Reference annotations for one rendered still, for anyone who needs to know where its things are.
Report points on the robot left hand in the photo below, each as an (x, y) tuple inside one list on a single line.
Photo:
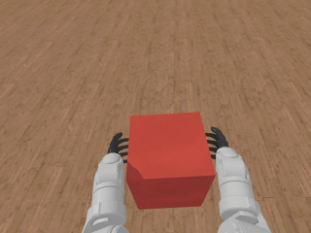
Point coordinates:
[(113, 148)]

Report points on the carton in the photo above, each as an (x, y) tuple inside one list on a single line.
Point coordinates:
[(169, 164)]

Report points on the robot right hand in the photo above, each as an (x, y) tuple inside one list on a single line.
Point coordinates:
[(219, 143)]

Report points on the left robot forearm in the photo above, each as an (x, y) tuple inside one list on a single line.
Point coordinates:
[(107, 205)]

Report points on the right robot forearm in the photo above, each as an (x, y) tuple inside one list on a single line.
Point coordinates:
[(236, 191)]

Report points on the robot right upper arm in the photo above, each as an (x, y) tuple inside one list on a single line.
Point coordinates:
[(234, 225)]

